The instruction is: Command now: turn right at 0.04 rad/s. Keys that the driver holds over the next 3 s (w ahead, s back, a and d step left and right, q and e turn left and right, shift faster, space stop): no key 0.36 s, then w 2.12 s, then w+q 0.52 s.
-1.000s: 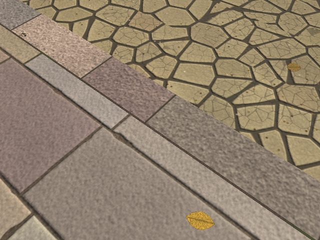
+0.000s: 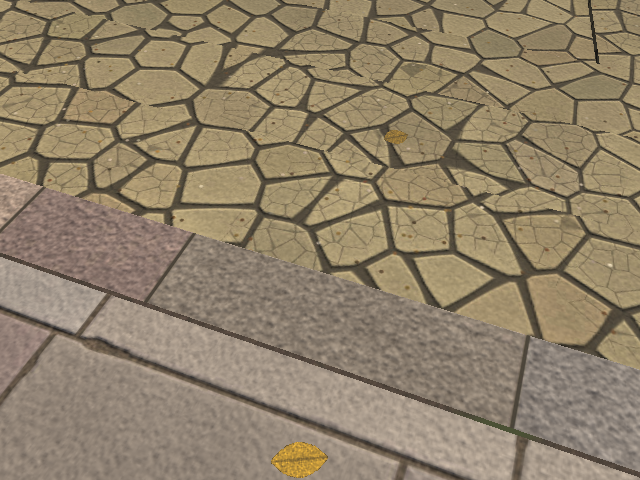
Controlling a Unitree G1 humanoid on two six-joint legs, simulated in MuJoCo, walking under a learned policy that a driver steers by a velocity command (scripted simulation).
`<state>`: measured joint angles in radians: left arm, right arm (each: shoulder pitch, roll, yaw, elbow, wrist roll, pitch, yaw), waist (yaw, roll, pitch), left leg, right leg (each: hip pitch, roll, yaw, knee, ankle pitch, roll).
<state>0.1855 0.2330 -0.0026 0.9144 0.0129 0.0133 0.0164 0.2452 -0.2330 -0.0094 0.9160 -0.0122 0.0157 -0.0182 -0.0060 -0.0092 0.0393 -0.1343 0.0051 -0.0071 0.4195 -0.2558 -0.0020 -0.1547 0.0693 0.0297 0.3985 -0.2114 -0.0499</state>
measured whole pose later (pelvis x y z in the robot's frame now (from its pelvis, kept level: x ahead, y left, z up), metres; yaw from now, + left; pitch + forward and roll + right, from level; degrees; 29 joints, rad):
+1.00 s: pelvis +0.19 -0.02 -0.01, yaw +0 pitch +1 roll +0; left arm 0.52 0.14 0.00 1.13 0.02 -0.10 0.02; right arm 0.03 -0.21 -0.03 0.94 -0.02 -0.03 0.04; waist 0.05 0.02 0.04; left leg -0.62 0.04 0.09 0.74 -0.12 0.05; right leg 0.13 0.07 -0.03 0.16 -0.32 -0.08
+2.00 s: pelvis +0.76 -0.04 +0.00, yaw +1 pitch +0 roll -1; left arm 0.44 0.17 0.04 1.08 0.01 -0.10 0.00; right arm 0.12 -0.21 -0.05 0.92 -0.03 -0.03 0.03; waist 0.03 0.04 0.04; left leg -0.63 0.12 0.01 0.82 -0.07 0.03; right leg -0.01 0.09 -0.09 0.22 -0.21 -0.10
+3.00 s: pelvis +1.31 -0.03 -0.03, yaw +14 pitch +0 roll +0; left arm 0.30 0.20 0.05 0.95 0.02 -0.11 0.01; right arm 0.23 -0.27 -0.09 0.94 -0.03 -0.01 0.03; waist -0.01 0.05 0.05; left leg -0.59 0.05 -0.01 1.12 -0.21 0.06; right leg -0.12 0.02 -0.16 0.34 -0.23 -0.06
